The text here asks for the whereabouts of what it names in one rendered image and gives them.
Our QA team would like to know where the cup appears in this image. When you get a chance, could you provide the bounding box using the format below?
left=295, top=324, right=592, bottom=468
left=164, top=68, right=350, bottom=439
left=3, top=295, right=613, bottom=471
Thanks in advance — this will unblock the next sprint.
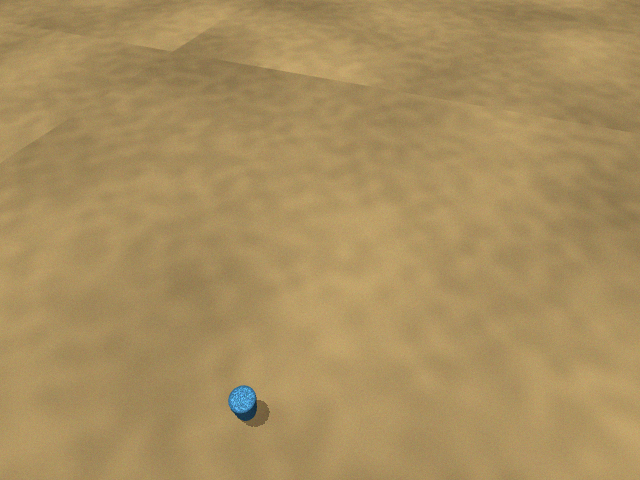
left=228, top=385, right=257, bottom=421

